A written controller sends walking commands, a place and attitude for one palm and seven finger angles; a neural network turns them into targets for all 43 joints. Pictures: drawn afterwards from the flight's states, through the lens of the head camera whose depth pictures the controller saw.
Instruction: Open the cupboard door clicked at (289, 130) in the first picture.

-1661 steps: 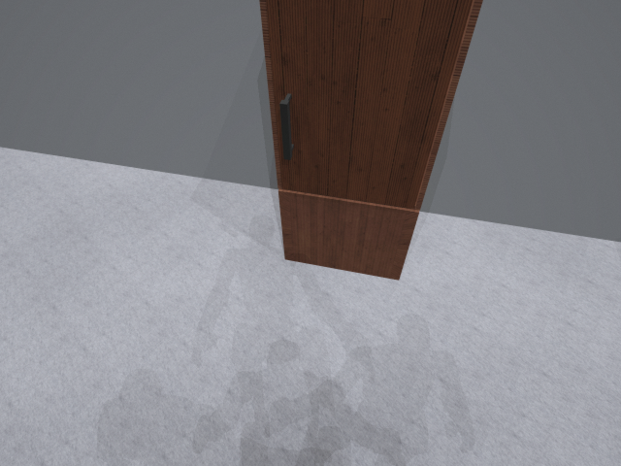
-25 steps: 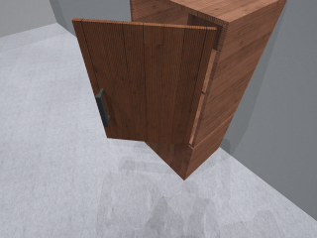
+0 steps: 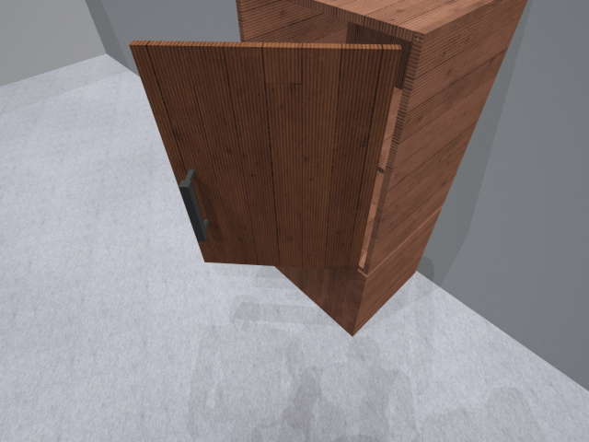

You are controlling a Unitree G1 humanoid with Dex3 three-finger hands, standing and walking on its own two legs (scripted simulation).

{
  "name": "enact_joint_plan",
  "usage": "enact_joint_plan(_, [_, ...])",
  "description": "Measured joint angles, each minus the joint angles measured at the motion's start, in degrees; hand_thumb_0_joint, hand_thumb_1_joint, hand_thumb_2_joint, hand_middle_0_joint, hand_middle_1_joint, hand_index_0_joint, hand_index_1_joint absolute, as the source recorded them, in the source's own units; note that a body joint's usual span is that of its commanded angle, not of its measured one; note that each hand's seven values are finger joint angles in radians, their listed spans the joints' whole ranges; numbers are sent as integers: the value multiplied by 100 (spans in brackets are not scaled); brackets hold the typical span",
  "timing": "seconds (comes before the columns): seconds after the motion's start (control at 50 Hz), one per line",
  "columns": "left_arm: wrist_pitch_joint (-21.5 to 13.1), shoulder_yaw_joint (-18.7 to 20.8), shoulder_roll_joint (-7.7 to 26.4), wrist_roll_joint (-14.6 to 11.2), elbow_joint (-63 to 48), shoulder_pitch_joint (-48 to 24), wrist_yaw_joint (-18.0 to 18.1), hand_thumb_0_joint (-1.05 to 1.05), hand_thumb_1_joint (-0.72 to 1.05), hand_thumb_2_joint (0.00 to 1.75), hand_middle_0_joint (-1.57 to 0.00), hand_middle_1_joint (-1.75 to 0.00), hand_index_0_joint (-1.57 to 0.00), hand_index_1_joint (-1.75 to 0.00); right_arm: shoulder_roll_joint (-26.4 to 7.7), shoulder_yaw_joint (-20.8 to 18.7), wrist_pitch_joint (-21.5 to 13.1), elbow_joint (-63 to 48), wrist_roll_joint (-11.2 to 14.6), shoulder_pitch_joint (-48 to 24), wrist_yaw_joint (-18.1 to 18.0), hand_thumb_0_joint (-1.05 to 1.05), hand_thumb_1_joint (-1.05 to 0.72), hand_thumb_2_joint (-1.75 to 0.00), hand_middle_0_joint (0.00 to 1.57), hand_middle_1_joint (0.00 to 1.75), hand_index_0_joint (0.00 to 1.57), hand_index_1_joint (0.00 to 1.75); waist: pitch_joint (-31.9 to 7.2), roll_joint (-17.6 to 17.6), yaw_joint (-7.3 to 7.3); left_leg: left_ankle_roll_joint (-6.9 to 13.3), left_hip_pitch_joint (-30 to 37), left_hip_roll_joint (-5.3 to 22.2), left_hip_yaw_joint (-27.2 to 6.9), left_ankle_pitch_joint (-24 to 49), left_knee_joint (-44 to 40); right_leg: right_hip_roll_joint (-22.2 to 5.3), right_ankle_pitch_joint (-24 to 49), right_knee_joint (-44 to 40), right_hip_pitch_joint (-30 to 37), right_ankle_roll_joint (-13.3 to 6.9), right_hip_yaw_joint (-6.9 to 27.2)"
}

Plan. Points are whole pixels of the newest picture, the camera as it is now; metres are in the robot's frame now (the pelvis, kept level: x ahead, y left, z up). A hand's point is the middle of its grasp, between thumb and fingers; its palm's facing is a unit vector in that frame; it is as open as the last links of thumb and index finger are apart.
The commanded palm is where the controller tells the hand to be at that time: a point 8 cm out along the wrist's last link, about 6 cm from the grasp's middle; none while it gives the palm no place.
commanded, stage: look again from close up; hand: left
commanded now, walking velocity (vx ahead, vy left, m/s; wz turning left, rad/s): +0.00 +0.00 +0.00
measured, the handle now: (196, 206) +0.60 +0.25 -0.09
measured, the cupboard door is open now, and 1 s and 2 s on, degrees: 42 42 42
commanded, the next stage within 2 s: shuffle to correct the standing spot in 0.22 s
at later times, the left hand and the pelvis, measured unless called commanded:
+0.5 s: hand out of the picture +0.01 +0.19 -0.17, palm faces +0.01 -0.98 -0.20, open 7.4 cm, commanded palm none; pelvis +0.00 +0.00 +0.00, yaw +0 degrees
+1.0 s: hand out of the picture +0.09 +0.20 -0.17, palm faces -0.01 -0.98 -0.22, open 7.3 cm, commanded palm none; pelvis +0.05 +0.02 +0.00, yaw -1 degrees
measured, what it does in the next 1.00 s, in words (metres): steps on the spot: right foot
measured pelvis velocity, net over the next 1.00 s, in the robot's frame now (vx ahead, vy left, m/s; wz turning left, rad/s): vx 0.05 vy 0.02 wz -0.02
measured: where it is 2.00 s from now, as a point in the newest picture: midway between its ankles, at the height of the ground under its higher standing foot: outside the picture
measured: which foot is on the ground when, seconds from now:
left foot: down 0.00-1.00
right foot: down 0.00-0.64, up 0.66-0.82, down 0.84-1.00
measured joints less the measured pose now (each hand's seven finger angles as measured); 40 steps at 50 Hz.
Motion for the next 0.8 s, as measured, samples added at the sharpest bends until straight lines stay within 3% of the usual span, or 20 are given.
enact_joint_plan(0.38, [54, 3, 257, 6, -44, -142, -86, 1, 91, 90, -20, -30, -19, -30, -205, 6, -55, 66, 20, -423, 37, 1, -91, -90, 20, 30, 20, 30, 56, -240, 95, 8, 146, -13, 72, 195, -338, -6, 174, -246, 75, 13, 70])
enact_joint_plan(0.54, [103, 71, 235, 46, -97, 97, -130, 1, 91, 90, -20, -30, -20, -30, -259, -32, 72, -30, -16, -296, 105, 1, -91, -90, 20, 30, 20, 30, 18, -249, 157, 25, 15, -19, 30, -85, 58, -23, -27, -51, 61, 29, 29])
enact_joint_plan(0.64, [180, 158, 273, 67, -95, 273, -131, 1, 91, 90, -20, -30, -20, -30, -195, -23, 33, -99, -17, -163, 108, 1, -91, -90, 20, 30, 19, 30, 48, -416, 211, 153, 63, -172, 118, -295, 198, -185, -287, 243, 27, 77, 104])
enact_joint_plan(0.74, [286, 194, 262, 81, -94, 152, -105, 1, 91, 90, -20, -30, -19, -30, -113, -13, -25, -255, -37, -113, 53, 1, -90, -90, 20, 30, 20, 30, 190, -368, 214, 277, 125, -217, 297, -355, 130, -220, -1120, 1683, -711, -130, -195])
enact_joint_plan(0.8, [245, 190, 219, 56, -165, -32, -99, 1, 91, 90, -20, -30, -19, -30, -45, 16, -29, -228, -35, -74, 24, 1, -90, -90, 20, 30, 20, 30, 269, -283, 157, 269, 214, -252, 282, -279, -40, -186, -700, 1345, -825, -111, -383])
